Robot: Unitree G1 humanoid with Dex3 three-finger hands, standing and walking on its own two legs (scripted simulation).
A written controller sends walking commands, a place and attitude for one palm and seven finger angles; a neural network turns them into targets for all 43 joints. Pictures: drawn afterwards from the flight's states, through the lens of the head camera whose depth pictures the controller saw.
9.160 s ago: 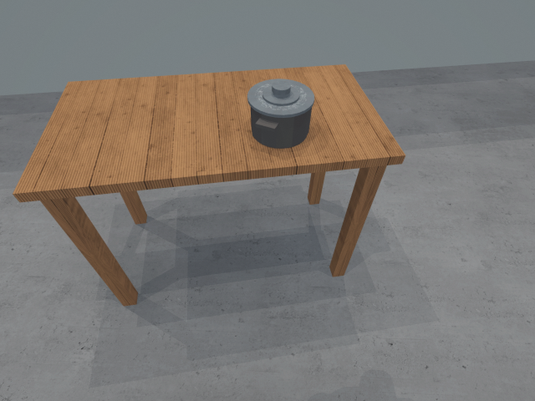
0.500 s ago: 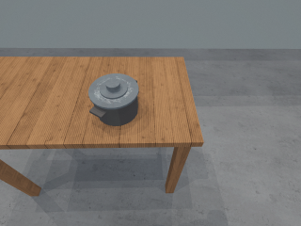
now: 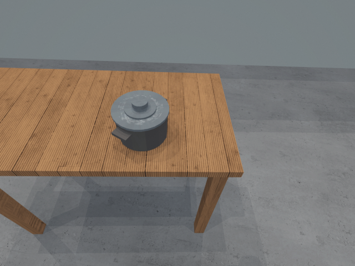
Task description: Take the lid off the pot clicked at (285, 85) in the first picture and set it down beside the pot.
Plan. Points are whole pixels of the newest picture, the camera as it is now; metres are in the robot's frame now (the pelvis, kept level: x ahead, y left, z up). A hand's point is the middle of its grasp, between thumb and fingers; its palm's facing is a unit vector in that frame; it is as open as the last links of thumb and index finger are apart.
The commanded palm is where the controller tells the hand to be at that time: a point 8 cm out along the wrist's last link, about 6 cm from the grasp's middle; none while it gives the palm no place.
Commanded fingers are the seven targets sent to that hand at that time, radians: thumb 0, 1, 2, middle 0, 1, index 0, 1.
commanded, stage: look again from close up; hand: left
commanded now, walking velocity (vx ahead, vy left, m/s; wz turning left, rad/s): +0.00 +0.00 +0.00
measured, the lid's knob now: (139, 102) +0.53 +0.14 +0.06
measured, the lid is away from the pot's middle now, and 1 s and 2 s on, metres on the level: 0.00 0.00 0.00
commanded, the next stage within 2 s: lift the closed hand beside the body in 0.06 s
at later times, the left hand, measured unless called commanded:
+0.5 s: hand out of the picture +0.12 +0.18 -0.07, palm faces +0.19 -0.95 -0.25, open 5.2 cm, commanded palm +0.08 +0.24 -0.04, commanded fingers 0.00 0.90 0.90 -0.99 -1.16 -0.99 -1.16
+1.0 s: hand out of the picture +0.12 +0.19 -0.02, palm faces +0.27 -0.89 -0.37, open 3.1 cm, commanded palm +0.07 +0.23 +0.02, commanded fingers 0.00 0.90 0.90 -1.30 -1.50 -1.30 -1.50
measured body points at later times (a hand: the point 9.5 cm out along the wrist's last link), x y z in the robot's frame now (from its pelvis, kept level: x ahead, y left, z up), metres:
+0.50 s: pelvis -0.01 -0.02 +0.00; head -0.02 -0.02 +0.45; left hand +0.10 +0.23 -0.05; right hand +0.19 -0.24 -0.06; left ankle +0.02 +0.09 -0.74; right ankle -0.04 -0.14 -0.74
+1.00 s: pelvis +0.01 -0.05 +0.00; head +0.01 -0.07 +0.45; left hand +0.10 +0.24 +0.01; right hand +0.17 -0.27 -0.10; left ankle +0.02 +0.09 -0.74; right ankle -0.04 -0.14 -0.74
